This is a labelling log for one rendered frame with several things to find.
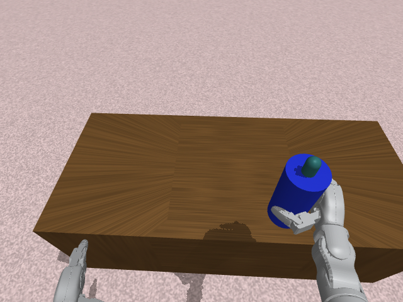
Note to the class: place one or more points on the right robot hand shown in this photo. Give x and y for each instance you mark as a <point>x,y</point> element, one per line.
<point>328,209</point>

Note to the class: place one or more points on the left robot hand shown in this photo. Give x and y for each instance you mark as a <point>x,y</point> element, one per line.
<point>72,278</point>

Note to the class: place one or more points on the bottle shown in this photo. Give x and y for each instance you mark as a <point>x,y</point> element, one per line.
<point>302,182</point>

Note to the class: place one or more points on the right robot arm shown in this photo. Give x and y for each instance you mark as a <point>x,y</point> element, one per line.
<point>334,257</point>

